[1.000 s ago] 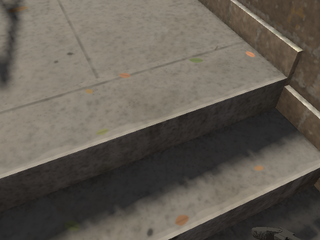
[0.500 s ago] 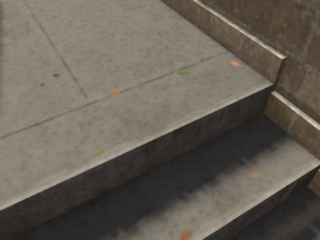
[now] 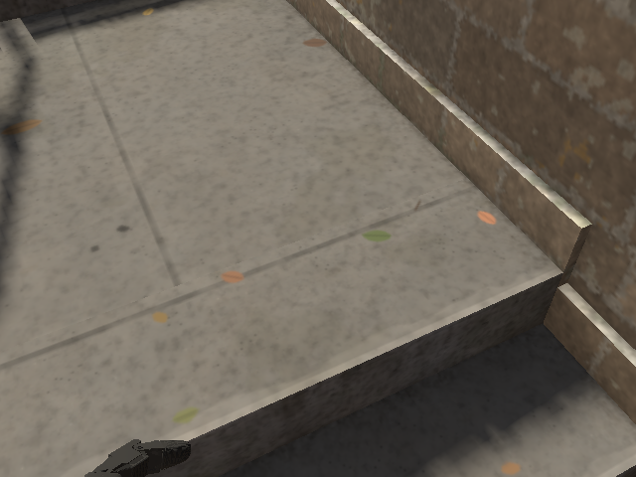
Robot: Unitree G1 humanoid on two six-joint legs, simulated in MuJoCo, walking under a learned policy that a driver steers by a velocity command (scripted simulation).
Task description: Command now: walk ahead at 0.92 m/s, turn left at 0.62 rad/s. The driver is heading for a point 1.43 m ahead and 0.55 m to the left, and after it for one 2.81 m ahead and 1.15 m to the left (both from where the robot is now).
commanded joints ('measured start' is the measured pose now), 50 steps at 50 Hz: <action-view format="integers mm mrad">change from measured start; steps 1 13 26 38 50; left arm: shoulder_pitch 61 379 -67 386 206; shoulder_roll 97 104 -114 220 133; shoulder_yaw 29 10 -61 62 28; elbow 17 405 -160 -55 289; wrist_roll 5 -28 45 -36 -40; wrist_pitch -46 -104 -62 4 -103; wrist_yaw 13 26 -1 21 29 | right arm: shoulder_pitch -105 -595 28 -220 -358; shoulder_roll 28 82 -115 -298 -56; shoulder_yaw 25 91 -18 -96 43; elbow -166 -328 38 -33 -293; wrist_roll -21 8 -21 25 15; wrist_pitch -12 76 -8 -106 24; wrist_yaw -3 -5 -11 18 53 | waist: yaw -7 10 43 446 -47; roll -164 -54 -128 -80 8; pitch -38 220 118 -409 244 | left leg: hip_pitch -569 -707 213 144 -228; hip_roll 33 58 56 1 51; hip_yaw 28 238 -510 -155 63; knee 477 366 -1079 -291 -296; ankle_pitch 124 -79 -80 1473 208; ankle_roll -34 107 278 108 5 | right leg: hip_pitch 344 167 -831 512 -74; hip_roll -362 -243 25 21 -154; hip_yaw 588 -93 167 152 158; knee -469 -788 1698 237 -668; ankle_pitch -479 147 -100 -358 63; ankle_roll -61 -35 -46 -100 -127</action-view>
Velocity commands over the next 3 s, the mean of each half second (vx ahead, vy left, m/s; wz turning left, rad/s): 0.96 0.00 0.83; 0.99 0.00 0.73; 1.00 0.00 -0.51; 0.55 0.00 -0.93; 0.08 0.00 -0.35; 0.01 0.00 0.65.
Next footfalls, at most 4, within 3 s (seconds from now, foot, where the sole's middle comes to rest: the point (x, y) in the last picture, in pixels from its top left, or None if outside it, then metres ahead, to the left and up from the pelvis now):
0.38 left None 0.35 0.10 -0.58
0.76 right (246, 289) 0.77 0.15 -0.42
1.16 left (28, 253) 0.90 0.60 -0.42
1.56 right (28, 115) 1.39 0.74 -0.42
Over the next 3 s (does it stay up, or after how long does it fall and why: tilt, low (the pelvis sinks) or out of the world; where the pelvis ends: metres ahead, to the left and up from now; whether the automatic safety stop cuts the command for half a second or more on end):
stays up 1.50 0.84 0.35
